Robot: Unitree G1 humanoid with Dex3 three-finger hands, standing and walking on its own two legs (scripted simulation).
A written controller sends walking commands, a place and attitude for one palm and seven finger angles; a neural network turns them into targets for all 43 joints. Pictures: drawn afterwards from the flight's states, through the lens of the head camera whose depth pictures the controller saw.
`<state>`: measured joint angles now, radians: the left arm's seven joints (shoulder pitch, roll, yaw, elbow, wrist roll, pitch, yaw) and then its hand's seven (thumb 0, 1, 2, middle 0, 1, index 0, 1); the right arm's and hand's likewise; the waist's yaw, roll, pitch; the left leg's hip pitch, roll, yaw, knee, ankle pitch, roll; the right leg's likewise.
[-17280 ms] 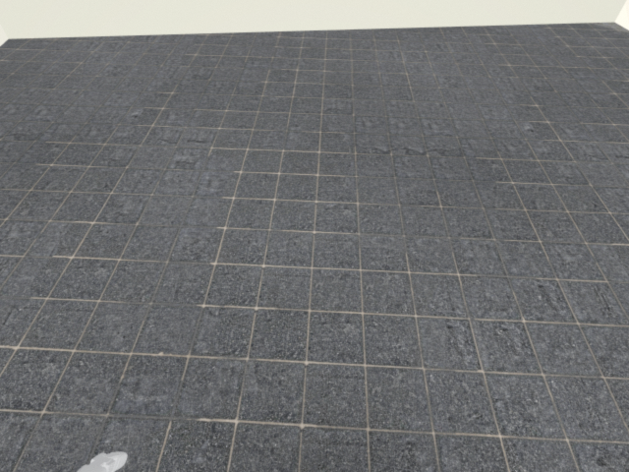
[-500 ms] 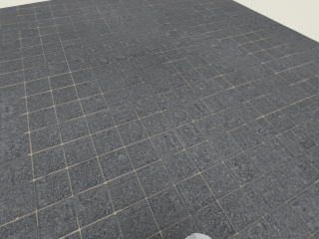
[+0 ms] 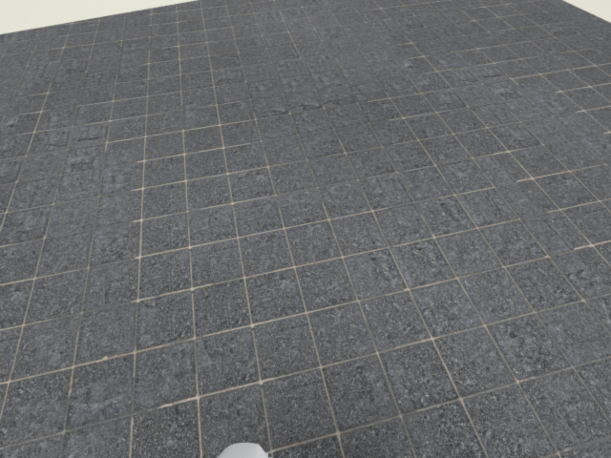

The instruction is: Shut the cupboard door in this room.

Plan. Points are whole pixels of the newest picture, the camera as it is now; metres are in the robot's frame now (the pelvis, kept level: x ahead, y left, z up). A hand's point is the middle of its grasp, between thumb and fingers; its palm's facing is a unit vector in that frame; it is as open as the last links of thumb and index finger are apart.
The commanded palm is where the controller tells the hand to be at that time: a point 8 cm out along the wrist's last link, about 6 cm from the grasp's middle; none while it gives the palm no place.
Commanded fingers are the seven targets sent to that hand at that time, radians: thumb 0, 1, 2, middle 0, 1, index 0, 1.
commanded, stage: turn or walk to find it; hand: left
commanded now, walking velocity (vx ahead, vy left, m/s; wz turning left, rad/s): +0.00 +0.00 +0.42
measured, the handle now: out of the picture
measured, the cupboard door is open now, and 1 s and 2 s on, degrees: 90 90 90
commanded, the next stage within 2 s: stand and wait in 0.82 s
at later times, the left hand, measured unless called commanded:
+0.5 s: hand out of the picture +0.05 +0.25 -0.16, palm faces +0.21 -0.94 -0.26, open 7.4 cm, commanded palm none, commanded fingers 0.00 0.90 0.90 -0.20 -0.30 -0.20 -0.30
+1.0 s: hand out of the picture -0.10 +0.21 -0.18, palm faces +0.47 -0.85 -0.25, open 7.4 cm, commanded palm none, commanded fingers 0.00 0.90 0.90 -0.20 -0.30 -0.20 -0.30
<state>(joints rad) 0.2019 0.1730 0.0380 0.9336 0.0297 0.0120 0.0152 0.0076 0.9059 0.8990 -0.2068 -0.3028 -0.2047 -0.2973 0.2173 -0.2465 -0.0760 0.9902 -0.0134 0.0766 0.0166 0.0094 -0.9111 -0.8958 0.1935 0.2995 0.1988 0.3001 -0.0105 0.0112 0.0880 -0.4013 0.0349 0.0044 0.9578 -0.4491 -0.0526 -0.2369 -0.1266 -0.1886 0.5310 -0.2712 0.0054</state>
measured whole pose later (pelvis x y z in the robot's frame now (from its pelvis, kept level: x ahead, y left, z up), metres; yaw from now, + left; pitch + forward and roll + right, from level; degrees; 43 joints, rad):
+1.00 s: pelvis -0.03 +0.01 -0.01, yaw +26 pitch +0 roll +1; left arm 0.26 0.21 0.05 0.97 0.02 0.02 0.01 0.01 0.91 0.90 -0.21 -0.30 -0.21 -0.30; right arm 0.15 -0.24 -0.05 0.97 -0.01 0.05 0.01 0.01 -0.91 -0.90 0.19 0.30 0.20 0.30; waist 0.02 -0.01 0.10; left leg -0.25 0.03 0.06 0.59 -0.31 -0.04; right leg -0.26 -0.15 -0.25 0.62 -0.35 0.02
